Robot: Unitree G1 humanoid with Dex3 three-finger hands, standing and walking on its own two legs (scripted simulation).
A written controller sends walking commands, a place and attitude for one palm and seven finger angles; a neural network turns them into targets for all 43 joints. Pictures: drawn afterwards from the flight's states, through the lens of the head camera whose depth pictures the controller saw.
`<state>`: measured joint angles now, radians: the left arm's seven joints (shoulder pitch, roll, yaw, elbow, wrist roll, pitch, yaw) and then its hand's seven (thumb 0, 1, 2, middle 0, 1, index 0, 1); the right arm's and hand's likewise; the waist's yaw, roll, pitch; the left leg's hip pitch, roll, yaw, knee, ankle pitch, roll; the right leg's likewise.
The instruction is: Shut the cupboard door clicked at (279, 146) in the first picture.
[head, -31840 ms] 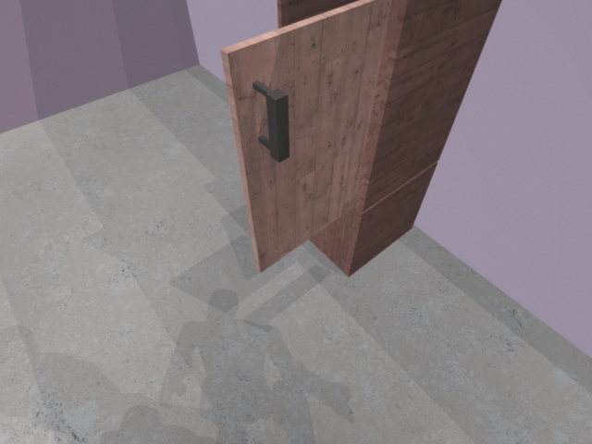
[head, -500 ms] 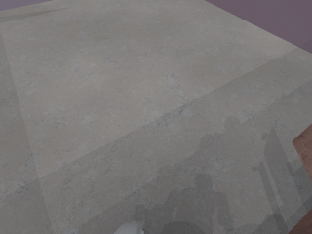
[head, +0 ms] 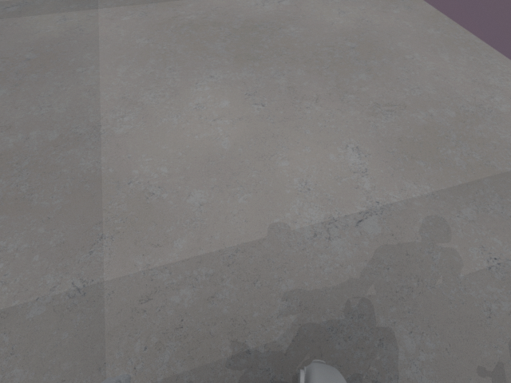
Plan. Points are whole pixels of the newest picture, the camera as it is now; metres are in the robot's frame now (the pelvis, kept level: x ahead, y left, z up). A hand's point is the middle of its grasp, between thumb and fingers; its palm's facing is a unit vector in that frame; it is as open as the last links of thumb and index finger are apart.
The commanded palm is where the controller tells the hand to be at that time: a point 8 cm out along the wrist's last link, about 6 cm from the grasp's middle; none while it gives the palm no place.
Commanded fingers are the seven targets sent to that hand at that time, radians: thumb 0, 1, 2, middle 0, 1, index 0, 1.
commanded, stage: walk to a spot facing it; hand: left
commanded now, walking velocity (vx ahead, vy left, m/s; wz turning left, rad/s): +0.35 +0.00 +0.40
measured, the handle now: out of the picture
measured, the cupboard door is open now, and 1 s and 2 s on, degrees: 56 56 56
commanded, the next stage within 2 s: turn to face it in 0.30 s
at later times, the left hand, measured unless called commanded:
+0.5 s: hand (164, 381) +0.14 +0.17 -0.18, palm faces +0.30 -0.93 -0.21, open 7.3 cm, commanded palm none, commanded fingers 0.00 0.90 0.90 -0.20 -0.30 -0.20 -0.30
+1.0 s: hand (165, 281) +0.32 +0.21 -0.17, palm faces +0.08 -0.97 -0.23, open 7.3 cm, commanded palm none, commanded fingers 0.00 0.90 0.90 -0.20 -0.30 -0.20 -0.30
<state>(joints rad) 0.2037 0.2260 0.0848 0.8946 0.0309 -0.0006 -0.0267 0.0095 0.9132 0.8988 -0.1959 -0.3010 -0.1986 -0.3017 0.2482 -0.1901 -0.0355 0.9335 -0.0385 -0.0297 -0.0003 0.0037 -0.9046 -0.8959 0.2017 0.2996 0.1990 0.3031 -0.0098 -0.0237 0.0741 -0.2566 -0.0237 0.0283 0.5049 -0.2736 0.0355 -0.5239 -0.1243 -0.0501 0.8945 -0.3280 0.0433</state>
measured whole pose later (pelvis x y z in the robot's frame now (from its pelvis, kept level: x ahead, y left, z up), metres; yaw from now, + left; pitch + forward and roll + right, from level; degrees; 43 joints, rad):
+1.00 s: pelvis +0.29 +0.01 +0.00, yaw +0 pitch +1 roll +0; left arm 0.27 0.17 0.07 0.95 0.03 0.02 0.01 0.00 0.91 0.90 -0.20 -0.30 -0.20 -0.30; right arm 0.15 -0.21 -0.06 0.94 -0.01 0.06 -0.02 0.01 -0.91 -0.90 0.20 0.30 0.20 0.30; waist 0.03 0.00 0.07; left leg -0.45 0.02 0.05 1.00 -0.49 -0.04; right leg -0.29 0.01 0.02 0.56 -0.29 -0.02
